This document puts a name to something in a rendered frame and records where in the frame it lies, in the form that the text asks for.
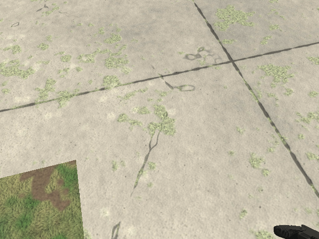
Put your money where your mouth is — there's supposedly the right robot hand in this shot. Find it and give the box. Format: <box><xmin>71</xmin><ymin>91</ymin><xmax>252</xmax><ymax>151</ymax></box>
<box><xmin>273</xmin><ymin>224</ymin><xmax>319</xmax><ymax>239</ymax></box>

